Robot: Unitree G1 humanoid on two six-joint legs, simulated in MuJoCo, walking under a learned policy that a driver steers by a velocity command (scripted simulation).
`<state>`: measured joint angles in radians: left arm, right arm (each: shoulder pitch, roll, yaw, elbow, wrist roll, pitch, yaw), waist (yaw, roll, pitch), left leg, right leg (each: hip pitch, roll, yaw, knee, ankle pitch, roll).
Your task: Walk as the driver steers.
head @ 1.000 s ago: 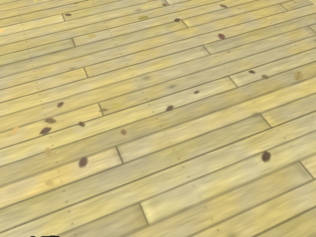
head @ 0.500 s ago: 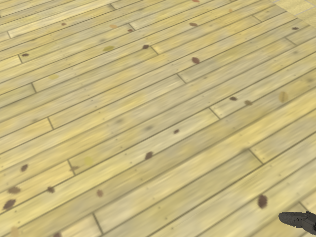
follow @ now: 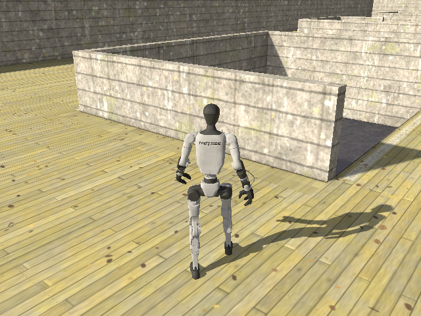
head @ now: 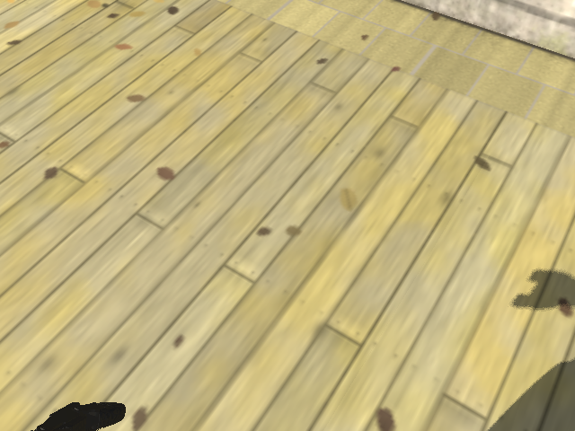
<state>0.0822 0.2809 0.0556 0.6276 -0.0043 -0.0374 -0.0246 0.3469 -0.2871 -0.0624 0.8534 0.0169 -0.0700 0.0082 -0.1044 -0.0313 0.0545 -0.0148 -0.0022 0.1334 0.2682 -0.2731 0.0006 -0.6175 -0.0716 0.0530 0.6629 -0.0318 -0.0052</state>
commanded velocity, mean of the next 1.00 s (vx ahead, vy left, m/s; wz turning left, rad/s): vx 0.07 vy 0.00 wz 0.44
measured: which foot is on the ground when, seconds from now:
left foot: down 0.00-0.08, up 0.10-0.46, down 0.48-0.96, up 0.98-1.00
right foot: up 0.00-0.06, down 0.08-0.48, up 0.50-0.94, down 0.96-1.00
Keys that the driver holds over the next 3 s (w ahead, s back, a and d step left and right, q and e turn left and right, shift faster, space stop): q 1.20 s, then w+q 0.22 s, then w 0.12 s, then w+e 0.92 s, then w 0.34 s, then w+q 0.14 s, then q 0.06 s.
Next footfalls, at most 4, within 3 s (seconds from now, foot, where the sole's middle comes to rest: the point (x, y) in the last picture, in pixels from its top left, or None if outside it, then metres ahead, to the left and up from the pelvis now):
0.08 right None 0.21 -0.13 -0.78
0.48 left None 0.14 0.11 -0.78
0.96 right None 0.23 -0.10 -0.78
1.38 left None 0.07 0.11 -0.78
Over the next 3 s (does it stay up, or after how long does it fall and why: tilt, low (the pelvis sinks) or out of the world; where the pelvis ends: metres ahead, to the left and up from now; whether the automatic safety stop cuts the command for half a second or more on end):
stays up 0.80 0.51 0.00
